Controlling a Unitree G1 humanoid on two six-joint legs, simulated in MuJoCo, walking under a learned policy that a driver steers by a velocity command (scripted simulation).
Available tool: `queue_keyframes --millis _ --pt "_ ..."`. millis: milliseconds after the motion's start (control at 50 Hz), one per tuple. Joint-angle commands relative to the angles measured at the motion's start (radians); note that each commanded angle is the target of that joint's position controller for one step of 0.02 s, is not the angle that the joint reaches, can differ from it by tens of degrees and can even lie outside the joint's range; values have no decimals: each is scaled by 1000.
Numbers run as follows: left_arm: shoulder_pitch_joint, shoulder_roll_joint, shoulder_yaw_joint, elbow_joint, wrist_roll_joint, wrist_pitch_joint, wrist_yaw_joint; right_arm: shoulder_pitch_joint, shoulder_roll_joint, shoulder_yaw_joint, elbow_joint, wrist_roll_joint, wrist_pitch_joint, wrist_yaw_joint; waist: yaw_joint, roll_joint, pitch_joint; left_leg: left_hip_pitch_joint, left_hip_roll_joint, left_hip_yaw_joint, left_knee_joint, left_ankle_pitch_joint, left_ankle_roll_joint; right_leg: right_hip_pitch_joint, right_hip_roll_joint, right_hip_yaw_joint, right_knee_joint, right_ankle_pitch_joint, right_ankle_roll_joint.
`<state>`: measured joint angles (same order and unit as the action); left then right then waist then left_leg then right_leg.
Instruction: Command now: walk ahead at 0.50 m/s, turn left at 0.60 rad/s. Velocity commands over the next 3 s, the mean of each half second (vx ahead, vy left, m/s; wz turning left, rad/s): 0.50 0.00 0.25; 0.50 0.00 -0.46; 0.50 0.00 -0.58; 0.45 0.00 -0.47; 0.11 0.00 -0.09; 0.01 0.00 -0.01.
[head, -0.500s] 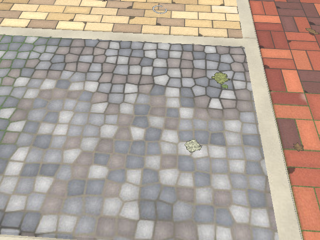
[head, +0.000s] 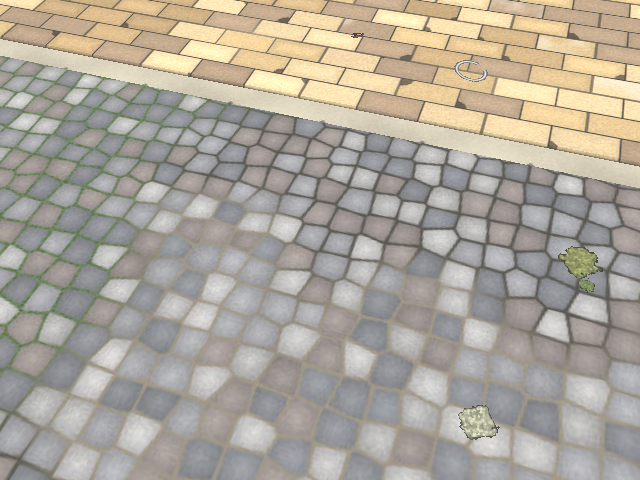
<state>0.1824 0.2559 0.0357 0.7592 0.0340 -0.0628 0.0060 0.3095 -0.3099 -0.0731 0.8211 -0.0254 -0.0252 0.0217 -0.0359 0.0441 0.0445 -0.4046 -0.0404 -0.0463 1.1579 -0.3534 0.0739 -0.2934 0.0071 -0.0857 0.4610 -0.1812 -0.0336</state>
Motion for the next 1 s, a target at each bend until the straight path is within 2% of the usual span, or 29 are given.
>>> queue_keyframes --millis 20,120,180,220,260,300,320,340,360,380,400,420,440,460,480,520,580,660,760,800,820,860,880,900,920,940,960,980,1000 --pt "87 99 27 -14 -14 -34 -5 34 -40 -5 -65 -9 18 23 18 -151 -40 -172 86 -28 22 58 -15 147 -277 241 -277 137 -116" --pt "135 113 35 18 -16 -43 -10 -132 -21 7 -134 -9 23 43 37 -130 -4 -308 114 0 -107 209 -40 196 -268 72 -318 238 -127" --pt "148 122 38 30 -16 -40 -10 -228 3 22 -166 -6 16 56 56 -129 13 -261 113 50 -297 323 -37 200 -243 -26 -313 268 -105" --pt "194 127 36 53 -15 -40 -11 -290 21 34 -186 -11 11 60 76 -126 28 -188 96 76 -428 319 -23 191 -249 -41 -322 286 -102" --pt "234 145 38 81 -17 -32 -12 -316 15 37 -192 -16 8 55 83 -130 41 -145 74 101 -510 257 -5 236 -268 -33 -312 338 -106" --pt "257 167 39 109 -21 -16 -13 -309 -2 34 -189 -26 1 42 69 -136 31 -92 50 136 -576 169 21 309 -279 -18 -238 537 -109" --pt "259 180 40 119 -22 -10 -12 -260 -12 29 -173 -30 -7 35 42 -144 -4 -15 23 148 -609 134 35 332 -274 -18 -148 697 -104" --pt "251 182 37 126 -26 -4 -12 -127 -24 21 -128 -36 -21 26 -25 -124 -77 153 -3 153 -690 175 55 314 -246 -39 14 761 -88" --pt "251 153 26 116 -32 -6 -13 43 -71 4 -70 -54 -34 13 -90 -85 -194 421 61 87 -699 196 79 172 -203 -52 225 583 -69" --pt "274 42 -4 48 -55 -12 -27 162 -188 -23 -64 -72 -39 -7 -110 128 -364 757 397 -317 -725 127 158 -163 -93 -78 583 66 -24" --pt "283 90 16 52 -47 -2 -16 164 -224 -36 -64 -27 -29 -18 -97 161 -431 744 520 -565 -836 259 204 -292 11 48 783 -350 -22" --pt "210 125 31 50 -37 8 -10 95 -176 -25 -61 -9 -28 -21 -76 54 -286 626 459 -389 -829 293 172 -344 -42 141 814 -287 -35" --pt "194 92 23 54 -40 4 -16 29 -101 -4 -55 -4 -36 -20 -33 45 -151 483 404 -253 -867 312 135 -342 -80 133 757 -220 -36" --pt "203 81 26 73 -36 11 -19 -19 -48 11 -53 -2 -42 -17 0 35 -85 384 353 -164 -916 290 88 -307 -103 125 697 -176 -32" --pt "223 76 29 85 -17 25 -25 -46 -22 20 -48 6 -49 -20 30 68 -46 310 318 -101 -951 288 63 -270 -113 121 667 -144 -22" --pt "244 55 32 102 -8 48 -40 -47 -14 22 -39 6 -67 -23 52 65 -38 263 297 -31 -996 313 59 -238 -106 111 674 -85 -10" --pt "154 38 36 72 -10 59 -53 -18 -32 12 -13 10 -87 -27 58 43 -2 279 293 56 -1037 350 69 -337 -120 107 646 18 3" --pt "26 27 30 28 -5 58 -62 26 -21 13 17 7 -88 -32 39 25 38 321 286 150 -1041 393 80 -417 -120 91 494 139 12" --pt "-128 19 13 -37 4 53 -81 86 -55 5 53 5 -80 -42 1 21 71 410 309 242 -1010 517 65 -364 -92 -2 250 173 -32" --pt "-142 27 15 -53 6 53 -81 100 -70 1 66 3 -70 -45 3 19 66 475 319 274 -947 678 51 -332 -63 -37 199 105 -67" --pt "-128 34 18 -54 7 53 -77 96 -83 -1 68 2 -65 -48 15 28 48 500 319 292 -887 842 43 -291 -32 -60 186 57 -87" --pt "-25 59 32 -34 6 52 -65 83 -119 -10 69 -1 -49 -51 64 51 -29 534 319 312 -677 1125 34 -162 45 -95 175 -65 -135" --pt "85 80 46 -5 7 43 -56 77 -133 -14 64 0 -38 -50 112 42 -98 498 314 316 -492 1103 28 -27 81 -87 130 -88 -162" --pt "243 134 71 44 18 34 -40 59 -129 -12 47 3 -35 -45 191 -25 -186 341 286 324 -221 883 -5 215 50 9 45 -78 -203" --pt "262 277 109 42 22 37 -26 107 -3 15 -21 17 -42 -30 136 -255 -278 -86 130 310 163 99 -67 539 -262 495 8 -88 -343" --pt "261 301 115 22 -19 47 -29 7 -54 6 -66 9 -55 -22 158 -194 -350 -286 0 77 333 -179 -88 608 -355 877 -166 -47 -418" --pt "218 277 109 31 -25 53 -20 -78 -55 10 -91 10 -67 -17 148 -105 -207 -380 77 7 316 -78 -75 526 -336 700 -181 10 -381" --pt "176 214 93 35 -30 51 -14 -72 -46 17 -87 14 -78 -18 108 -50 -111 -346 118 13 219 3 -70 386 -303 584 -184 107 -338" --pt "132 171 80 34 -29 45 -10 -55 -43 16 -74 8 -75 -21 60 -15 -55 -281 147 11 128 27 -72 270 -243 486 -193 206 -289"
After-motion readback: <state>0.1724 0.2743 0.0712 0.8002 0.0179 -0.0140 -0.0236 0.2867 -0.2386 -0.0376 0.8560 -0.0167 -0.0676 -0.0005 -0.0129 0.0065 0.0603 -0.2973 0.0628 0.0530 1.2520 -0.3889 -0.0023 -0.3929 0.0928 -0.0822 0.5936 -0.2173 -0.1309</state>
